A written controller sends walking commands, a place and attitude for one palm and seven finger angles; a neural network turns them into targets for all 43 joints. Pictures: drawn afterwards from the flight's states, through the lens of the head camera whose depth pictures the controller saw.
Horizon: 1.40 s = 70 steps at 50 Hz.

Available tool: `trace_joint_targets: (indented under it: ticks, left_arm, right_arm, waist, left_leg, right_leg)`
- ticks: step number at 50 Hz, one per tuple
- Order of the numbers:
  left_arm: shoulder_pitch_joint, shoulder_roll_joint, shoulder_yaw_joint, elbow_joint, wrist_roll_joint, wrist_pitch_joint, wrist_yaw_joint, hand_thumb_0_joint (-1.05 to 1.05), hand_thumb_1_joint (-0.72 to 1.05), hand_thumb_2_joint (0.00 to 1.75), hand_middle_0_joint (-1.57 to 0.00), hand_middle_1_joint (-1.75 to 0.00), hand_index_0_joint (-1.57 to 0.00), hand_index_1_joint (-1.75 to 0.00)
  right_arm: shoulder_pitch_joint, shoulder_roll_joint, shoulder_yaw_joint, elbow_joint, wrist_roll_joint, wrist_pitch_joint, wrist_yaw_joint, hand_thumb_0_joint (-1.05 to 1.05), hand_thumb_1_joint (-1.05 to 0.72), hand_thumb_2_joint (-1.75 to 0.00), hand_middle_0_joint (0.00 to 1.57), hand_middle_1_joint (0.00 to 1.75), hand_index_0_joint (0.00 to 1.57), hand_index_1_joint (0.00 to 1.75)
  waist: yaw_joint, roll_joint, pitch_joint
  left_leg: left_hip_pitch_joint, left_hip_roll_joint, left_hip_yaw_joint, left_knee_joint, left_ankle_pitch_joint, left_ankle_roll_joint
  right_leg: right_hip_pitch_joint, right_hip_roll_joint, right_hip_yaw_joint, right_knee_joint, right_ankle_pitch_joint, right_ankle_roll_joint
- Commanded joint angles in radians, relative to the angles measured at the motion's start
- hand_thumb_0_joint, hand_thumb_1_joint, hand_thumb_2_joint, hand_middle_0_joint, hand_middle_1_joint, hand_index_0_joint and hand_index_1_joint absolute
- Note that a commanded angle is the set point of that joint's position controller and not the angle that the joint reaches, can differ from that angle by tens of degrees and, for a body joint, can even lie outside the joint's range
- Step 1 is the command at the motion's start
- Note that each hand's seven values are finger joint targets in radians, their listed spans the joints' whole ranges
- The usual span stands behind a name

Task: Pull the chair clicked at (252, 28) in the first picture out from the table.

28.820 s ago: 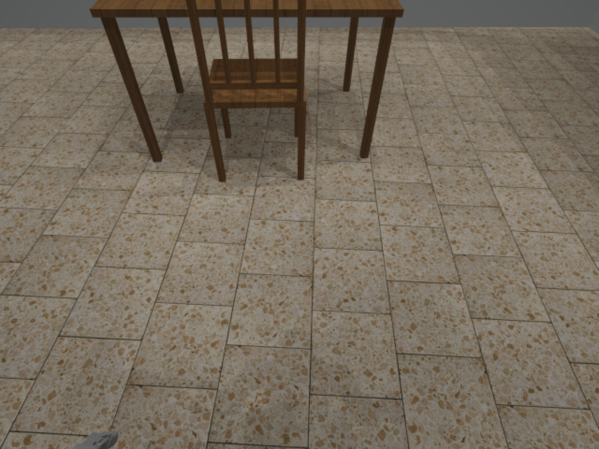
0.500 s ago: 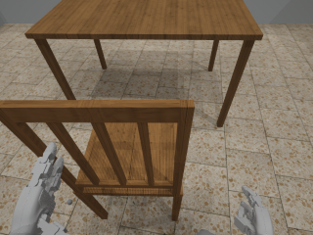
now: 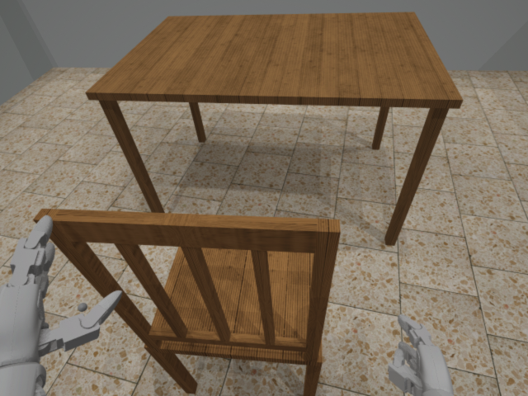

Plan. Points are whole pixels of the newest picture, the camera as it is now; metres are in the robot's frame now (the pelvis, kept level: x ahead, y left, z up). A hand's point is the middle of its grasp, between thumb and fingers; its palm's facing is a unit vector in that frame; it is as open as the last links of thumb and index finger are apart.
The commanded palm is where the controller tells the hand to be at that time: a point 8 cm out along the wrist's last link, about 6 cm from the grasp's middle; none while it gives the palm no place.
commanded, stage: draw the hand back to the body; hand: left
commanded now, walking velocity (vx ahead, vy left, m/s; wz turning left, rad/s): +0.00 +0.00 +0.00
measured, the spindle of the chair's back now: (211, 299) +0.29 +0.15 -0.06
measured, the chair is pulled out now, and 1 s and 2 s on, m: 0.52 0.52 0.52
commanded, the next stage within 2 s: step back with the hand held close in 0.56 s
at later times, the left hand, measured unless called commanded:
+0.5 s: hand (62, 266) +0.20 +0.27 +0.17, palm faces +0.49 -0.76 -0.44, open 7.5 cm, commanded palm +0.16 +0.31 +0.19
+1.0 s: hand (58, 275) +0.19 +0.26 +0.17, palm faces +0.37 -0.75 -0.54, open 7.4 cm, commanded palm +0.14 +0.31 +0.19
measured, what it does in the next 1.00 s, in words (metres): stands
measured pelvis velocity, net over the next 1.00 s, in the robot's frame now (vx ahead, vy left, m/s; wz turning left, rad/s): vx -0.02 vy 0.01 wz -0.04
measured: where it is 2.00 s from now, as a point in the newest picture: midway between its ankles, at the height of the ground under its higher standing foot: outside the picture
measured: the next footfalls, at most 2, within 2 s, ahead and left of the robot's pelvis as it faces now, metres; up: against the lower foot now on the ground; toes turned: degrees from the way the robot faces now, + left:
none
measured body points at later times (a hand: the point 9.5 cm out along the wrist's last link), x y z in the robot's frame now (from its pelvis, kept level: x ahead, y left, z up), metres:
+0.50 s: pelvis +0.02 +0.01 +0.01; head +0.02 -0.02 +0.46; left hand +0.17 +0.30 +0.19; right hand +0.20 -0.23 -0.09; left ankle -0.05 +0.15 -0.73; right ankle +0.01 -0.15 -0.73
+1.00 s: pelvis -0.02 +0.01 +0.01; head +0.01 -0.02 +0.45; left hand +0.17 +0.30 +0.20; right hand +0.17 -0.22 -0.09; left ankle -0.05 +0.15 -0.73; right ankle +0.02 -0.15 -0.73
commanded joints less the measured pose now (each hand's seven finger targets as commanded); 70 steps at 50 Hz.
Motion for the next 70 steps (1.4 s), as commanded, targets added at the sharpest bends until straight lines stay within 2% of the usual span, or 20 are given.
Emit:
trace_joint_targets:
  ticks: [1, 9, 12, 15, 18, 19, 22, 24, 33, 34, 35, 37, 40, 47, 54, 61, 63, 65, 68, 70]
  left_arm:
    - [-0.052, 0.184, 0.170, -0.223, -0.002, -0.068, 0.020, 0.00, 0.61, 0.76, -0.16, -0.24, -0.16, -0.24]
    - [-0.131, 0.234, 0.259, -0.235, -0.005, -0.073, 0.025, 0.00, 0.90, 0.90, -0.20, -0.30, -0.20, -0.30]
    - [-0.074, 0.168, 0.214, -0.147, -0.012, -0.072, 0.013, 0.00, 0.90, 0.90, -0.20, -0.30, -0.20, -0.30]
    - [-0.091, 0.183, 0.216, -0.195, -0.006, -0.080, 0.008, 0.00, 0.90, 0.90, -0.20, -0.30, -0.20, -0.30]
    - [-0.084, 0.209, 0.236, -0.222, -0.006, -0.084, 0.013, 0.00, 0.90, 0.90, -0.20, -0.30, -0.20, -0.30]
    - [-0.099, 0.215, 0.240, -0.221, -0.002, -0.079, 0.014, 0.00, 0.90, 0.90, -0.20, -0.30, -0.20, -0.30]
    - [-0.091, 0.192, 0.223, -0.203, -0.005, -0.080, 0.013, 0.00, 0.90, 0.90, -0.20, -0.30, -0.20, -0.30]
    - [-0.105, 0.205, 0.237, -0.196, -0.004, -0.076, 0.013, 0.00, 0.90, 0.90, -0.20, -0.30, -0.20, -0.30]
    - [-0.109, 0.193, 0.225, -0.208, -0.009, -0.079, 0.010, 0.00, 0.90, 0.90, -0.20, -0.30, -0.20, -0.30]
    - [-0.174, 0.202, 0.220, -0.216, -0.007, -0.075, 0.009, 0.00, 0.90, 0.90, -0.20, -0.30, -0.20, -0.30]
    - [-0.315, 0.365, 0.347, -0.304, -0.043, -0.129, 0.004, 0.00, 0.90, 0.90, -0.20, -0.30, -0.20, -0.30]
    - [-0.159, 0.244, 0.282, -0.175, -0.033, -0.128, -0.009, 0.00, 0.90, 0.90, -0.20, -0.30, -0.20, -0.30]
    - [-0.049, 0.204, 0.258, -0.179, -0.027, -0.128, -0.009, 0.00, 0.90, 0.90, -0.20, -0.30, -0.20, -0.30]
    - [0.028, 0.254, 0.313, -0.247, -0.022, -0.132, 0.009, 0.00, 0.90, 0.90, -0.20, -0.30, -0.20, -0.30]
    - [0.023, 0.253, 0.310, -0.205, -0.025, -0.127, 0.023, 0.00, 0.90, 0.90, -0.20, -0.30, -0.20, -0.30]
    - [-0.060, 0.275, 0.304, -0.243, -0.010, -0.134, 0.037, 0.00, 0.90, 0.90, -0.20, -0.30, -0.20, -0.30]
    - [-0.075, 0.286, 0.318, -0.236, -0.003, -0.140, 0.041, 0.00, 0.90, 0.90, -0.20, -0.30, -0.20, -0.30]
    - [-0.068, 0.277, 0.308, -0.246, -0.003, -0.144, 0.044, 0.00, 0.90, 0.90, -0.20, -0.30, -0.20, -0.30]
    - [-0.063, 0.272, 0.307, -0.245, 0.003, -0.153, 0.045, 0.00, 0.90, 0.90, -0.20, -0.30, -0.20, -0.30]
    - [-0.040, 0.266, 0.305, -0.248, 0.002, -0.157, 0.045, 0.00, 0.90, 0.90, -0.20, -0.30, -0.20, -0.30]
  right_arm:
    - [-0.115, -0.113, -0.045, -0.141, -0.001, -0.044, -0.002, 0.00, -0.90, -0.90, 0.20, 0.30, 0.20, 0.30]
    - [-0.116, -0.117, -0.053, -0.111, 0.002, -0.035, 0.006, 0.00, -0.90, -0.90, 0.20, 0.30, 0.20, 0.30]
    - [-0.117, -0.119, -0.062, -0.109, 0.003, -0.015, 0.011, 0.00, -0.90, -0.90, 0.20, 0.30, 0.20, 0.30]
    - [-0.120, -0.117, -0.062, -0.114, 0.004, -0.015, 0.017, 0.00, -0.90, -0.90, 0.20, 0.30, 0.20, 0.30]
    - [-0.121, -0.121, -0.067, -0.118, 0.002, -0.014, 0.015, 0.00, -0.90, -0.90, 0.20, 0.30, 0.20, 0.30]
    - [-0.125, -0.121, -0.065, -0.113, 0.004, -0.015, 0.015, 0.00, -0.90, -0.90, 0.20, 0.30, 0.20, 0.30]
    - [-0.117, -0.118, -0.065, -0.113, 0.003, -0.012, 0.014, 0.00, -0.90, -0.90, 0.20, 0.30, 0.20, 0.30]
    - [-0.123, -0.122, -0.065, -0.110, 0.003, -0.011, 0.013, 0.00, -0.90, -0.90, 0.20, 0.30, 0.20, 0.30]
    - [-0.123, -0.118, -0.060, -0.120, 0.002, -0.004, 0.016, 0.00, -0.90, -0.90, 0.20, 0.30, 0.20, 0.30]
    - [-0.129, -0.125, -0.056, -0.117, 0.001, -0.007, 0.016, 0.00, -0.90, -0.90, 0.20, 0.30, 0.20, 0.30]
    - [-0.105, -0.123, -0.060, -0.154, 0.016, 0.006, 0.006, 0.00, -0.90, -0.90, 0.20, 0.30, 0.20, 0.30]
    - [-0.104, -0.102, -0.052, -0.151, 0.010, 0.019, 0.003, 0.00, -0.90, -0.90, 0.20, 0.30, 0.20, 0.30]
    - [-0.110, -0.102, -0.051, -0.174, 0.007, 0.041, 0.005, 0.00, -0.90, -0.90, 0.20, 0.30, 0.20, 0.30]
    - [-0.120, -0.094, -0.062, -0.201, 0.008, 0.065, -0.003, 0.00, -0.90, -0.90, 0.20, 0.30, 0.20, 0.30]
    - [-0.107, -0.092, -0.071, -0.187, 0.018, 0.063, -0.016, 0.00, -0.90, -0.90, 0.20, 0.30, 0.20, 0.30]
    - [-0.091, -0.103, -0.047, -0.191, 0.008, 0.035, -0.025, 0.00, -0.90, -0.90, 0.20, 0.30, 0.20, 0.30]
    - [-0.085, -0.106, -0.043, -0.189, 0.004, 0.025, -0.025, 0.00, -0.90, -0.90, 0.20, 0.30, 0.20, 0.30]
    - [-0.076, -0.113, -0.042, -0.191, 0.005, 0.019, -0.027, 0.00, -0.90, -0.90, 0.20, 0.30, 0.20, 0.30]
    - [-0.069, -0.119, -0.043, -0.196, 0.004, 0.005, -0.021, 0.00, -0.90, -0.90, 0.20, 0.30, 0.20, 0.30]
    - [-0.065, -0.121, -0.044, -0.191, 0.003, 0.000, -0.020, 0.00, -0.90, -0.90, 0.20, 0.30, 0.20, 0.30]
  waist:
    - [-0.006, -0.050, -0.080]
    - [-0.007, -0.014, -0.106]
    - [-0.008, -0.107, -0.067]
    - [-0.002, -0.043, -0.095]
    - [0.002, -0.064, -0.123]
    - [-0.003, -0.024, -0.107]
    - [-0.004, -0.057, -0.098]
    - [-0.007, -0.026, -0.087]
    - [-0.002, -0.037, -0.079]
    - [-0.012, -0.012, -0.072]
    - [-0.050, 0.000, 0.010]
    - [-0.055, -0.039, -0.046]
    - [-0.052, 0.016, -0.111]
    - [-0.050, -0.017, -0.163]
    - [-0.061, -0.083, -0.141]
    - [-0.055, -0.105, -0.075]
    - [-0.054, -0.108, -0.066]
    - [-0.054, -0.056, -0.067]
    - [-0.053, -0.059, -0.063]
    - [-0.054, -0.017, -0.066]
  left_leg:
    - [-0.040, -0.004, 0.015, -0.121, 0.362, 0.042]
    - [0.008, 0.000, 0.030, -0.135, 0.454, 0.042]
    - [-0.008, 0.005, 0.032, -0.144, 0.443, 0.047]
    - [0.005, 0.003, 0.032, -0.148, 0.465, 0.047]
    - [0.020, 0.009, 0.027, -0.148, 0.491, 0.047]
    - [0.013, 0.007, 0.032, -0.150, 0.482, 0.044]
    - [0.014, 0.008, 0.033, -0.153, 0.478, 0.045]
    - [0.006, 0.006, 0.035, -0.155, 0.454, 0.043]
    - [0.002, 0.010, 0.028, -0.168, 0.441, 0.042]
    - [-0.002, 0.007, 0.030, -0.173, 0.418, 0.040]
    - [-0.019, 0.051, 0.023, -0.136, 0.371, 0.057]
    - [0.001, 0.050, 0.007, -0.137, 0.386, 0.054]
    - [0.016, 0.074, -0.002, -0.153, 0.526, 0.058]
    - [-0.011, 0.101, -0.018, -0.136, 0.623, 0.055]
    - [-0.088, 0.072, -0.019, -0.097, 0.357, 0.049]
    - [-0.188, 0.039, -0.023, -0.115, -0.046, 0.068]
    - [-0.223, 0.041, -0.030, -0.129, -0.096, 0.073]
    - [-0.248, 0.052, -0.045, -0.160, -0.128, 0.079]
    - [-0.283, 0.052, -0.052, -0.157, -0.130, 0.078]
    - [-0.292, 0.062, -0.058, -0.179, -0.123, 0.079]
  right_leg:
    - [0.134, 0.012, 0.007, -0.093, 0.282, -0.067]
    - [0.183, 0.010, 0.011, -0.123, 0.364, -0.068]
    - [0.167, 0.012, -0.001, -0.124, 0.360, -0.062]
    - [0.177, 0.009, 0.001, -0.128, 0.358, -0.063]
    - [0.188, 0.008, 0.000, -0.119, 0.369, -0.064]
    - [0.187, 0.010, 0.007, -0.128, 0.366, -0.066]
    - [0.180, 0.010, -0.001, -0.131, 0.359, -0.064]
    - [0.181, 0.012, 0.008, -0.139, 0.351, -0.067]
    - [0.172, 0.013, 0.004, -0.133, 0.317, -0.067]
    - [0.171, 0.012, 0.009, -0.143, 0.307, -0.067]
    - [0.060, -0.047, 0.117, -0.184, 0.437, -0.072]
    - [0.095, -0.063, 0.103, -0.156, 0.473, -0.075]
    - [0.121, -0.052, 0.069, -0.111, 0.478, -0.059]
    - [0.101, -0.056, 0.059, -0.063, 0.464, -0.054]
    - [0.046, -0.085, 0.104, -0.095, 0.400, -0.069]
    - [-0.101, -0.080, 0.159, -0.192, -0.065, -0.058]
    - [-0.107, -0.068, 0.152, -0.200, -0.140, -0.052]
    - [-0.090, -0.057, 0.142, -0.189, -0.161, -0.048]
    - [-0.078, -0.049, 0.136, -0.177, -0.148, -0.048]
    - [-0.056, -0.044, 0.124, -0.164, -0.118, -0.046]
